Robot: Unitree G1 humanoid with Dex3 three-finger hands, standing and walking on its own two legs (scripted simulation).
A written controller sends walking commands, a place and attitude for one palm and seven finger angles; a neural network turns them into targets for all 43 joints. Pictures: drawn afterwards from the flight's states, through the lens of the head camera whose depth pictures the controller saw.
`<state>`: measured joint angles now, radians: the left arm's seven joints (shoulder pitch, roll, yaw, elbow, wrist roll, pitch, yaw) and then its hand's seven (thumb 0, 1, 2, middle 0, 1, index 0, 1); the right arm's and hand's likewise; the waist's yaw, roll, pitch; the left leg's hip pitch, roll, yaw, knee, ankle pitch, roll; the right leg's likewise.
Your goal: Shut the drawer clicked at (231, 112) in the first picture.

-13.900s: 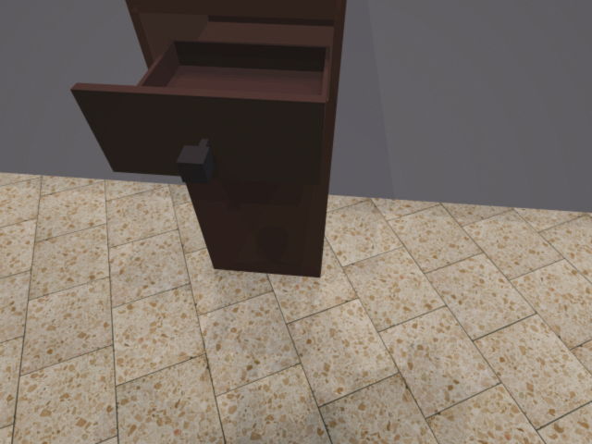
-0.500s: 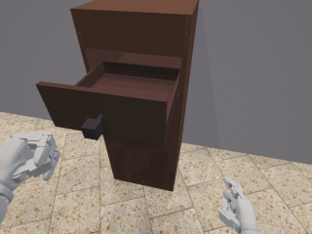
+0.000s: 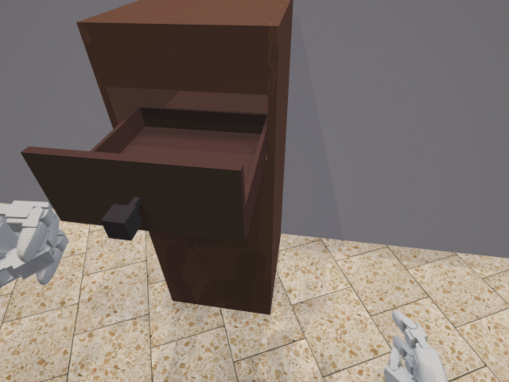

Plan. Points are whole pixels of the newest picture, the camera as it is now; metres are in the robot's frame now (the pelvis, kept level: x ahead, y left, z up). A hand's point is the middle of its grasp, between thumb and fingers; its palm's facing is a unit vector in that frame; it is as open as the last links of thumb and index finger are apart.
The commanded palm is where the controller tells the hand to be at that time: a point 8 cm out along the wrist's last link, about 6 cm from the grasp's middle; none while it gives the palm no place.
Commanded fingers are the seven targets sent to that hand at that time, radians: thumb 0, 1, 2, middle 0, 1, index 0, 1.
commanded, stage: bring the fist close to the handle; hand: left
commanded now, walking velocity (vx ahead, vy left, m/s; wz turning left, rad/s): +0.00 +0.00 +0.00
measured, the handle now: (128, 213) +0.34 +0.27 +0.11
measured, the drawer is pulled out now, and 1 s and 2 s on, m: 0.29 0.29 0.25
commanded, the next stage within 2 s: push the drawer shut in 1.44 s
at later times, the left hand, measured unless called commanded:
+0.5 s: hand (77, 260) +0.21 +0.27 +0.15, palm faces +0.05 -0.99 -0.12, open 3.3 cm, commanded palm +0.17 +0.31 +0.17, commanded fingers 0.00 0.90 0.90 -1.40 -1.60 -1.40 -1.60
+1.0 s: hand (111, 263) +0.24 +0.24 +0.11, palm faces +0.01 -1.00 -0.08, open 3.3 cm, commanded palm +0.22 +0.30 +0.12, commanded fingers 0.00 0.90 0.90 -1.40 -1.60 -1.40 -1.60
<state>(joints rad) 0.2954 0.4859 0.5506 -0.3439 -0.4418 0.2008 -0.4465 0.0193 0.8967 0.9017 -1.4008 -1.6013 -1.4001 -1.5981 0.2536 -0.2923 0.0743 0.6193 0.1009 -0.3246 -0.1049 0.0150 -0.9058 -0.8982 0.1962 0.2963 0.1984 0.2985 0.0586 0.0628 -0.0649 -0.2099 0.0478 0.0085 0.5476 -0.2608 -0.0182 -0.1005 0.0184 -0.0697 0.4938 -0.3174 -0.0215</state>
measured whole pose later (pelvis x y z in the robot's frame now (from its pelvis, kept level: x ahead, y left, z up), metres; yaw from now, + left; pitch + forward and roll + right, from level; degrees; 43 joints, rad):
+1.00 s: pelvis +0.00 +0.01 -0.01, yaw +1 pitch -1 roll -1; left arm 0.17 0.35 0.35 0.02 -0.34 -0.03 -0.40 0.02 0.90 0.90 -1.40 -1.60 -1.40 -1.60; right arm 0.25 -0.27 0.04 0.64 0.06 -0.27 -0.11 0.01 -0.91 -0.90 0.20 0.30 0.20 0.30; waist 0.01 0.05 -0.04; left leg -0.31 0.03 0.01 0.60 -0.28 -0.01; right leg -0.21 0.00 -0.07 0.57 -0.35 -0.01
